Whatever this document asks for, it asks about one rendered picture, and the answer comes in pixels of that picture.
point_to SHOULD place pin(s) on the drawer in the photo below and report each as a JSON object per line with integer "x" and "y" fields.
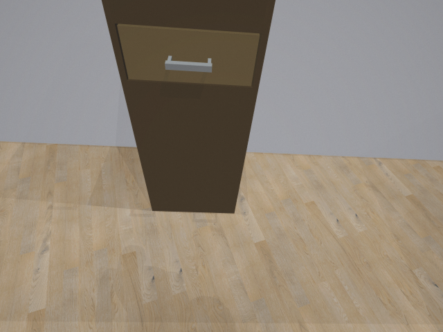
{"x": 146, "y": 48}

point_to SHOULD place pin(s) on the cabinet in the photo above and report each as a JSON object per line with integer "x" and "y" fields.
{"x": 191, "y": 137}

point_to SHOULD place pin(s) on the handle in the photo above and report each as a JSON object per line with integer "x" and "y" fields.
{"x": 188, "y": 66}

